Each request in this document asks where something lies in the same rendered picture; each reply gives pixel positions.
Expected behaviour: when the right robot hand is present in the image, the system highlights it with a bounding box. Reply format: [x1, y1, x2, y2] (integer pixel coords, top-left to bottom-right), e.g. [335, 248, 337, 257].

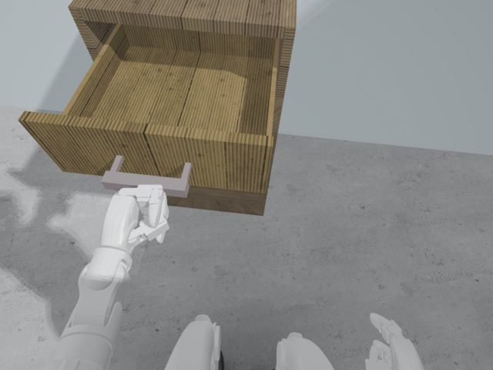
[365, 313, 424, 370]

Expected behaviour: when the handle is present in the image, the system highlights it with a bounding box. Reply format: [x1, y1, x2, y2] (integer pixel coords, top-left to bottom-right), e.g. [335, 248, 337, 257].
[101, 155, 192, 198]

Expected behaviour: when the robot left forearm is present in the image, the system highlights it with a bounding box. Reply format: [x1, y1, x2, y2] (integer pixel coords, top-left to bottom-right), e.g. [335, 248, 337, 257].
[42, 246, 132, 370]

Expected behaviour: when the drawer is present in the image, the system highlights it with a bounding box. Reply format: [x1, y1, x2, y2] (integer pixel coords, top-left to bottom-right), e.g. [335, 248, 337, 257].
[18, 24, 280, 193]

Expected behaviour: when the robot left shin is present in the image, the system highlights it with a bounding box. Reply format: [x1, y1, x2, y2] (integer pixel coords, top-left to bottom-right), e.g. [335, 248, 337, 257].
[195, 314, 219, 370]

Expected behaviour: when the cabinet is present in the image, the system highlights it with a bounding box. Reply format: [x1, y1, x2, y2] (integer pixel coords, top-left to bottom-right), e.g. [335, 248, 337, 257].
[68, 0, 297, 216]

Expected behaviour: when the left robot hand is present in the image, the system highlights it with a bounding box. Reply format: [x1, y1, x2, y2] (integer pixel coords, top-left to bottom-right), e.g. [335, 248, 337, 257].
[100, 185, 169, 255]

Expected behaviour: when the right robot thigh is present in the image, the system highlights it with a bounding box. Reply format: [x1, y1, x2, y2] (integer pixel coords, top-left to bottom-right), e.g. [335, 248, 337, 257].
[277, 337, 334, 370]

